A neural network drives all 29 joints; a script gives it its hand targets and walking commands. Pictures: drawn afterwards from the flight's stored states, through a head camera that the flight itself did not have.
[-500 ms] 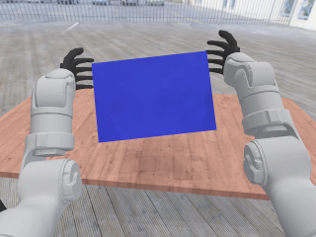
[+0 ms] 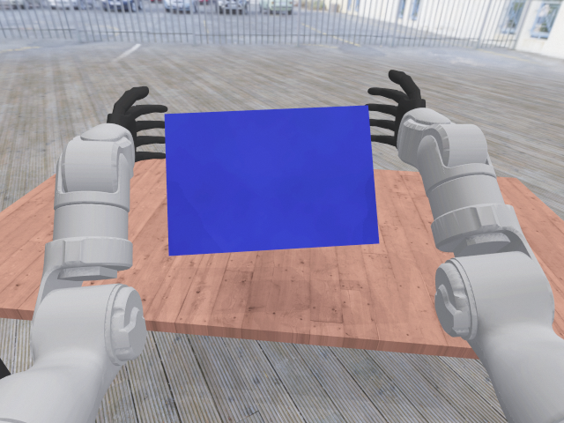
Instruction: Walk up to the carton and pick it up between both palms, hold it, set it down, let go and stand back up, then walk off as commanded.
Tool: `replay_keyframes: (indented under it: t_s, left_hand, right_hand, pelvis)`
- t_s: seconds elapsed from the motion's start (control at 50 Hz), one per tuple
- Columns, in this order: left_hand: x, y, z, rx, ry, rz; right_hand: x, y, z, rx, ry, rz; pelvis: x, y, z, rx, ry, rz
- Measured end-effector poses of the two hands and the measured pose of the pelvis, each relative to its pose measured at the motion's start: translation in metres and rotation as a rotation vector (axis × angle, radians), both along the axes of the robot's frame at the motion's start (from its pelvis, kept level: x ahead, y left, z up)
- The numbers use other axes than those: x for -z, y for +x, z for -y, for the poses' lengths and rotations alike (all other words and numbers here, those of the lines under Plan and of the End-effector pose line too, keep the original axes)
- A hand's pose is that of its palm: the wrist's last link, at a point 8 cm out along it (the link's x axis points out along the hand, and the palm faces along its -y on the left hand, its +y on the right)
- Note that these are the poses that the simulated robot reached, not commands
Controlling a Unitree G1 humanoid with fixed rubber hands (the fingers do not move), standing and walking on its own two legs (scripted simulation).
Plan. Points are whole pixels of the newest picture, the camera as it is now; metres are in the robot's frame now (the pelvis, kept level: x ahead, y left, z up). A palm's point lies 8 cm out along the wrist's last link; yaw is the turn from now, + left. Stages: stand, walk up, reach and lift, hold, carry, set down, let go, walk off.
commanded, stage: hold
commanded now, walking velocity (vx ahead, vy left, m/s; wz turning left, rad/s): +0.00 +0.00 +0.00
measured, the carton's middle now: (270, 190) +0.42 +0.01 +0.20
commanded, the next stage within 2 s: none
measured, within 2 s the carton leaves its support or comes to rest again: neither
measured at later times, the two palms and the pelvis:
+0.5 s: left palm (127, 147) +0.36 +0.20 +0.29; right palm (402, 126) +0.37 -0.17 +0.32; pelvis +0.00 +0.00 +0.00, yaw +0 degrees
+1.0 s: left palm (126, 143) +0.35 +0.20 +0.30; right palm (408, 109) +0.36 -0.17 +0.35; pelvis +0.00 +0.00 +0.00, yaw +0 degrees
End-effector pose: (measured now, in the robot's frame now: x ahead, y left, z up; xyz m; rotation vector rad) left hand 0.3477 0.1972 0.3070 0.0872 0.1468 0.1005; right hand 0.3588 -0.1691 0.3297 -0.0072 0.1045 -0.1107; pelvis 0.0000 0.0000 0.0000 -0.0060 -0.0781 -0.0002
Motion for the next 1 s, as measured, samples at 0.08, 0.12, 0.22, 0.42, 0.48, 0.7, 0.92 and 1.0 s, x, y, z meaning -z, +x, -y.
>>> replay_keyframes:
  t_s: [0.08, 0.12, 0.22, 0.42, 0.48, 0.7, 0.92, 1.0]
  left_hand:
    - [-0.001, -0.002, 0.0, 0.001, 0.0, 0.004]
    - [-0.001, -0.002, 0.001, 0.002, 0.0, 0.003]
    - [0.002, 0.002, 0.001, 0.005, 0.005, -0.009]
    - [0.013, 0.013, 0.001, 0.004, 0.007, -0.04]
    - [0.014, 0.012, 0.0, 0.001, 0.007, -0.041]
    - [0.003, 0.0, 0.0, 0.003, -0.006, -0.006]
    - [0.0, 0.001, 0.002, 0.004, 0.001, 0.002]
    - [0.005, 0.005, 0.001, 0.003, 0.009, -0.016]
  right_hand:
    - [-0.007, -0.003, 0.0, 0.005, -0.014, 0.017]
    - [-0.011, -0.003, -0.001, 0.006, -0.024, 0.025]
    - [-0.017, 0.001, -0.001, 0.004, -0.024, 0.034]
    - [-0.005, 0.013, -0.002, 0.0, -0.012, 0.001]
    - [0.003, 0.013, -0.002, -0.004, -0.004, -0.014]
    - [0.004, 0.0, 0.0, 0.0, -0.007, -0.001]
    - [-0.019, -0.001, -0.001, 0.008, -0.027, 0.046]
    - [-0.019, 0.004, -0.003, 0.003, -0.029, 0.042]
  pelvis:
    - [0.0, -0.002, 0.0, 0.0, 0.0, 0.002]
    - [0.0, -0.002, 0.0, 0.0, 0.0, 0.003]
    - [0.0, -0.002, 0.0, 0.0, 0.0, 0.002]
    - [0.0, 0.001, 0.0, 0.0, 0.0, -0.001]
    - [0.0, 0.002, 0.0, 0.0, 0.0, -0.002]
    - [0.0, 0.0, 0.0, 0.0, 0.0, 0.001]
    - [0.0, -0.002, 0.0, 0.0, 0.0, 0.003]
    - [0.0, -0.002, 0.0, 0.0, 0.0, 0.002]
